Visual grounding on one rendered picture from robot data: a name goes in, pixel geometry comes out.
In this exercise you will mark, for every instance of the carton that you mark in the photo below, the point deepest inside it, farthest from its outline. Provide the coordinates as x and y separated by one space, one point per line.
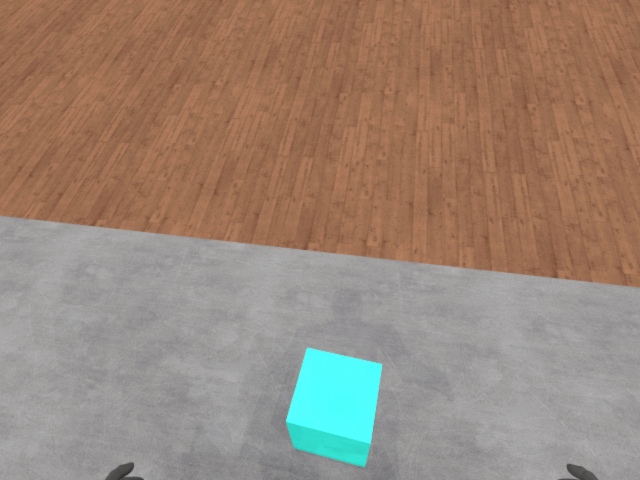
333 407

